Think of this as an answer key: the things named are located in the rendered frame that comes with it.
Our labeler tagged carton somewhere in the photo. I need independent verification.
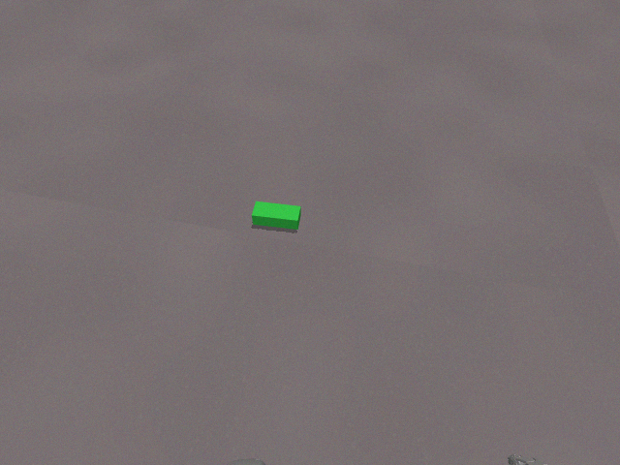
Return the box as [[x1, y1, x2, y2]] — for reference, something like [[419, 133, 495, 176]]
[[252, 201, 300, 230]]

